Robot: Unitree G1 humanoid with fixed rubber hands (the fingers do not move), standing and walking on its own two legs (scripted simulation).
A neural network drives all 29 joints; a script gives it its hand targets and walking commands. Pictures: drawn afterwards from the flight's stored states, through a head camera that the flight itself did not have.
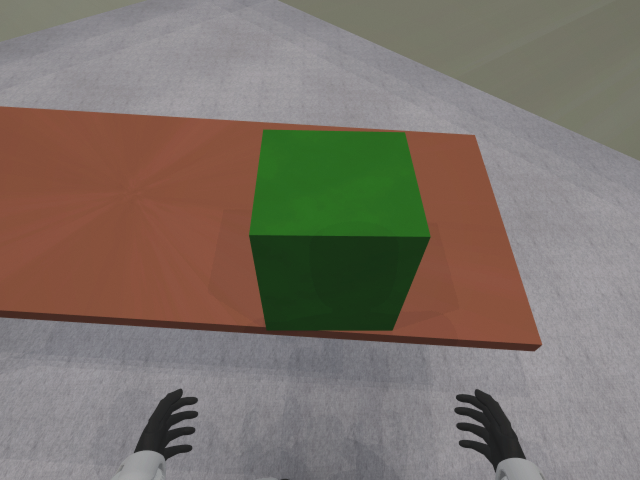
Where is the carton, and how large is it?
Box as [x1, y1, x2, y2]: [249, 130, 430, 330]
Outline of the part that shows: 263,130 249,237 266,329 392,330 430,236 404,132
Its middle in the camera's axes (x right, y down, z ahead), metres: +0.02 -0.01 +0.60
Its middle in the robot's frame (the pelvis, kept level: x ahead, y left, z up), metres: +0.45 +0.00 +0.00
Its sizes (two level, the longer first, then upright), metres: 0.210 0.200 0.250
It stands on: a table, 0.65 m high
